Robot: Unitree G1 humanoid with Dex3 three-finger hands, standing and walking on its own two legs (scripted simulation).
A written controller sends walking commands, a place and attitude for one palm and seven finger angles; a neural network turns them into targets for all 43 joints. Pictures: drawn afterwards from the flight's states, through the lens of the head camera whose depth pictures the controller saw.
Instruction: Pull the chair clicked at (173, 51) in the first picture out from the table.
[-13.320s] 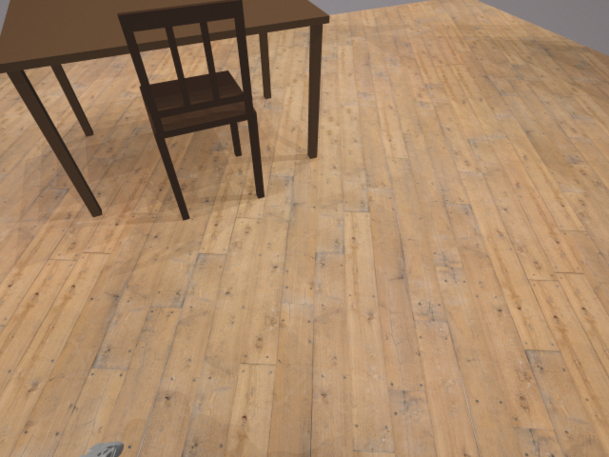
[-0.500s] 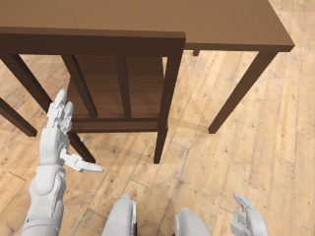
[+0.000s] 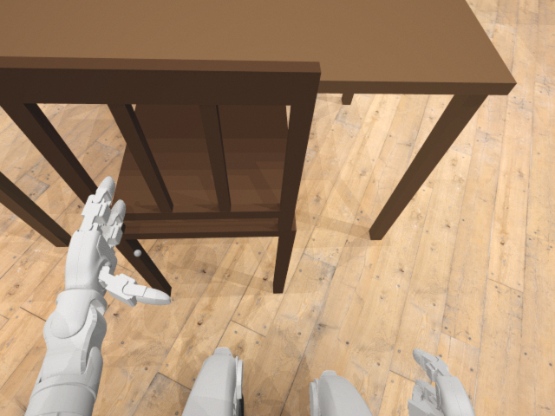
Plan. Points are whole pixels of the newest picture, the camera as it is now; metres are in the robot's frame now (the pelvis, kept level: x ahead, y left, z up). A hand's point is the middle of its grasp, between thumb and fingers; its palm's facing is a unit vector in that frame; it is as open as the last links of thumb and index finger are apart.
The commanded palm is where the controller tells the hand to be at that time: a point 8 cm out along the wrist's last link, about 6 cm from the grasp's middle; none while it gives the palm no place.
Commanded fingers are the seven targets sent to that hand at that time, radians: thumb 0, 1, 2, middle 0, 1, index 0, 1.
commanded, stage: aim the fingers beside a spindle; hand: left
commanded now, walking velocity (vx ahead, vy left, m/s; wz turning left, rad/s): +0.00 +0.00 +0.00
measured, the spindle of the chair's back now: (147, 165) +0.47 +0.22 +0.03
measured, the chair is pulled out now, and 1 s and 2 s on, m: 0.00 0.00 0.00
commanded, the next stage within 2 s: push the fingers through the gap in 0.84 s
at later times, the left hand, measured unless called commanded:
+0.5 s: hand (150, 256) +0.32 +0.18 +0.04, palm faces +0.05 -1.00 -0.04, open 17.0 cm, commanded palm +0.30 +0.25 +0.03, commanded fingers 0.00 -0.50 0.30 -0.06 -0.08 -0.06 -0.08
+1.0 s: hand (136, 255) +0.33 +0.21 +0.02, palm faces +0.11 -0.99 -0.06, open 17.0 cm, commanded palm +0.31 +0.24 +0.02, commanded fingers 0.00 -0.50 0.30 -0.06 -0.08 -0.06 -0.08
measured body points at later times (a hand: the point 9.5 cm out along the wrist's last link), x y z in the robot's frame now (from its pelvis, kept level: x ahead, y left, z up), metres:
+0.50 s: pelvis +0.01 +0.00 +0.00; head +0.11 +0.02 +0.44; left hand +0.31 +0.24 +0.04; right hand +0.15 -0.25 -0.10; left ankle +0.07 +0.11 -0.62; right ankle -0.01 -0.13 -0.62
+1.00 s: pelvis +0.00 +0.00 +0.00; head +0.09 +0.01 +0.44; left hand +0.32 +0.26 +0.02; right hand +0.16 -0.25 -0.10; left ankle +0.07 +0.11 -0.62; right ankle -0.01 -0.13 -0.62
